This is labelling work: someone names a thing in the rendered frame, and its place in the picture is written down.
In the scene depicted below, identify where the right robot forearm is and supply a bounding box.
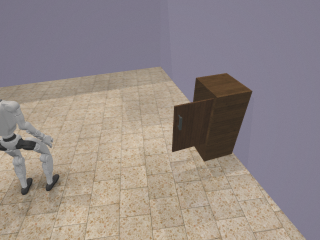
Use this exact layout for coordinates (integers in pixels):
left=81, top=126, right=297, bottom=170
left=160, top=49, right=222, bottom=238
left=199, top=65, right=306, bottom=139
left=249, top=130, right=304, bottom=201
left=25, top=122, right=46, bottom=141

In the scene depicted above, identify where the right robot hand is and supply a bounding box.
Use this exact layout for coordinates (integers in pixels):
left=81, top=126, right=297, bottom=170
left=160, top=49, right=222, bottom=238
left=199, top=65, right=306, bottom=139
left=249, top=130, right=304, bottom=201
left=41, top=135, right=54, bottom=148

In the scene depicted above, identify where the robot right upper arm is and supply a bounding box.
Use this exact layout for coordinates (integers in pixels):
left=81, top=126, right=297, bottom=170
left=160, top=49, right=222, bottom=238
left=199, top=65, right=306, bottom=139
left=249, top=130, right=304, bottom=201
left=2, top=101, right=28, bottom=130

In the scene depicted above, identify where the robot right foot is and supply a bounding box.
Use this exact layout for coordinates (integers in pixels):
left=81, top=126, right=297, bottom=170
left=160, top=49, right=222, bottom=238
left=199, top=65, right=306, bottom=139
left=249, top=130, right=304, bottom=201
left=45, top=174, right=60, bottom=191

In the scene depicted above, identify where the cupboard door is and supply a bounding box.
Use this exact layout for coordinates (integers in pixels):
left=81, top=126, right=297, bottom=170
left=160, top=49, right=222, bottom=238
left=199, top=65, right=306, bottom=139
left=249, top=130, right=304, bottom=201
left=172, top=98, right=214, bottom=152

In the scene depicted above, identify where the handle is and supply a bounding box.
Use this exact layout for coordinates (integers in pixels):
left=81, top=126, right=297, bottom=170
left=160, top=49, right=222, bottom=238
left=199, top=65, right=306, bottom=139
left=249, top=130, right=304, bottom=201
left=177, top=115, right=183, bottom=131

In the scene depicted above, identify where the left robot shin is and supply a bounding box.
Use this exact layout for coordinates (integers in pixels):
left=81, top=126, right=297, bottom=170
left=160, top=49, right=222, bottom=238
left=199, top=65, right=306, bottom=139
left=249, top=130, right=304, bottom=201
left=12, top=158, right=28, bottom=188

